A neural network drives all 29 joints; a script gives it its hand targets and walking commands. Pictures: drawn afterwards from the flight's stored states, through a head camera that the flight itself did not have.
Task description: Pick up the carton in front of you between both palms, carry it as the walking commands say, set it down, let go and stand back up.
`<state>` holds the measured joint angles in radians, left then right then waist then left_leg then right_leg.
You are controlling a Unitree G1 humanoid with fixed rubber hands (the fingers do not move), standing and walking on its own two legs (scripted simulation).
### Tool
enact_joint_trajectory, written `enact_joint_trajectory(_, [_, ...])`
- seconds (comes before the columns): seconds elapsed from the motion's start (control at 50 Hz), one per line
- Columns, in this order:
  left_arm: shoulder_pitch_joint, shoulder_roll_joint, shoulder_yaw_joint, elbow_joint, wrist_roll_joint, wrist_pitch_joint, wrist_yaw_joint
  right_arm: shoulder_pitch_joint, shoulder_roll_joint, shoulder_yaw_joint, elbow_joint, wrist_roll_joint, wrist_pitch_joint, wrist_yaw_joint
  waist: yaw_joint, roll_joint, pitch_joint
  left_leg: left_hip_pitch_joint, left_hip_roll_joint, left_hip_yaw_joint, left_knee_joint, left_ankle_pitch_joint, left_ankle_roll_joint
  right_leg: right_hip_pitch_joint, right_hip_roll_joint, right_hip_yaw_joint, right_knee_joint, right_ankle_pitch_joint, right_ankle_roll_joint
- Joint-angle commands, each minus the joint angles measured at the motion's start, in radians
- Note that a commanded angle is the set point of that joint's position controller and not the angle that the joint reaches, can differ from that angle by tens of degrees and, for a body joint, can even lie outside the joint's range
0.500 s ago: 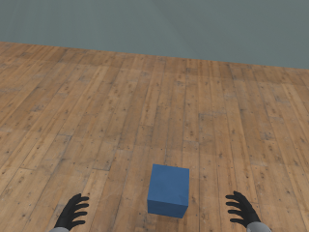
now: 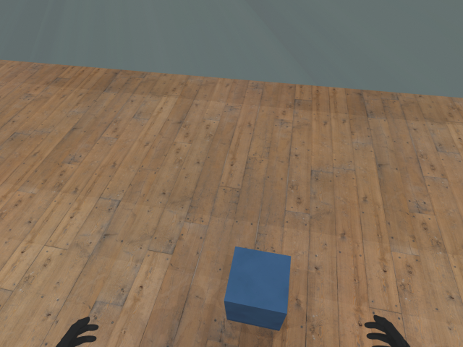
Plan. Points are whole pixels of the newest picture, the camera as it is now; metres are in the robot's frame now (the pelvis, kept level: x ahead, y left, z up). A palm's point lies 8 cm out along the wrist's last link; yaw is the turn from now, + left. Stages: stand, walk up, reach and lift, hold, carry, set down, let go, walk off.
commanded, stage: stand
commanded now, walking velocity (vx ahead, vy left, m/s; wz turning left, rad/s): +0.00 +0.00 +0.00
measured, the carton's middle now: (257, 289) +0.43 -0.08 -0.64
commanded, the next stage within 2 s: none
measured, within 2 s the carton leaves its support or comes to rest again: neither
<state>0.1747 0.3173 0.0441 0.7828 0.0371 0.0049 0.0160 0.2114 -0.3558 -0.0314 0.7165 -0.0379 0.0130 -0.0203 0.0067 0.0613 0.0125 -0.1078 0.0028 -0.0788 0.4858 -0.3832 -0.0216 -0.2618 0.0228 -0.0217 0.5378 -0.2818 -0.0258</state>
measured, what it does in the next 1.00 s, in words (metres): stands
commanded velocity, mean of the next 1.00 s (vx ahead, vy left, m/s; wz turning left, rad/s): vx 0.00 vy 0.00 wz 0.00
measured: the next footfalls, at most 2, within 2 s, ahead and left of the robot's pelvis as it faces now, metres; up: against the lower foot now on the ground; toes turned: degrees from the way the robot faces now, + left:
none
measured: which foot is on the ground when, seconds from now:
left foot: down 0.00-1.00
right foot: down 0.00-1.00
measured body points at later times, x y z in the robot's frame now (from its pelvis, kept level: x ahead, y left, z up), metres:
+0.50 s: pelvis -0.01 +0.00 +0.01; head -0.01 -0.02 +0.46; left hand +0.11 +0.31 -0.09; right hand +0.10 -0.30 -0.11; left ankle -0.08 +0.14 -0.73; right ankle +0.00 -0.10 -0.73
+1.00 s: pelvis -0.03 +0.00 +0.01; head -0.03 -0.01 +0.46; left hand +0.08 +0.32 -0.10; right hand +0.07 -0.31 -0.11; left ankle -0.08 +0.14 -0.73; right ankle +0.00 -0.10 -0.73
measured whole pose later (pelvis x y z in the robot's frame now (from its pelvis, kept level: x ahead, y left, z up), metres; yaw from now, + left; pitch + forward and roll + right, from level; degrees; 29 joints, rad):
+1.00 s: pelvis -0.03 +0.00 +0.01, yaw -1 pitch -2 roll +0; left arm 0.12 0.37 0.02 1.01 0.02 0.00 0.00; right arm 0.19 -0.39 -0.01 0.94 -0.03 -0.01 -0.02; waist 0.01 0.03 0.02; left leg -0.04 0.00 -0.06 0.37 -0.29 -0.02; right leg -0.20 0.02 -0.01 0.42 -0.18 -0.02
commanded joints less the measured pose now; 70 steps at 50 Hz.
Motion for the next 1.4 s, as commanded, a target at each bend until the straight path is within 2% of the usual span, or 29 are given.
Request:
enact_joint_trajectory(0.0, [-0.021, 0.176, 0.041, -0.039, -0.002, -0.014, 0.005, 0.003, -0.13, -0.028, -0.043, 0.002, -0.016, -0.007, -0.004, -0.066, -0.076, -0.062, 0.056, -0.026, -0.04, 0.358, 0.011, 0.143, -0.111, 0.12, -0.071, 0.373, -0.011])
enact_joint_trajectory(0.62, [-0.089, 0.208, 0.025, 0.129, -0.014, -0.016, -0.008, -0.02, -0.181, -0.011, 0.12, 0.007, -0.034, -0.006, 0.007, -0.053, -0.008, -0.069, 0.084, -0.052, -0.161, 0.245, 0.027, 0.159, -0.115, 0.143, -0.165, 0.208, -0.012])
enact_joint_trajectory(1.38, [-0.11, 0.233, 0.004, 0.219, -0.024, -0.02, -0.008, -0.055, -0.202, -0.006, 0.226, 0.015, -0.032, 0.0, 0.004, -0.06, -0.012, -0.032, 0.095, -0.044, -0.202, 0.241, 0.033, 0.158, -0.127, 0.16, -0.197, 0.24, -0.015])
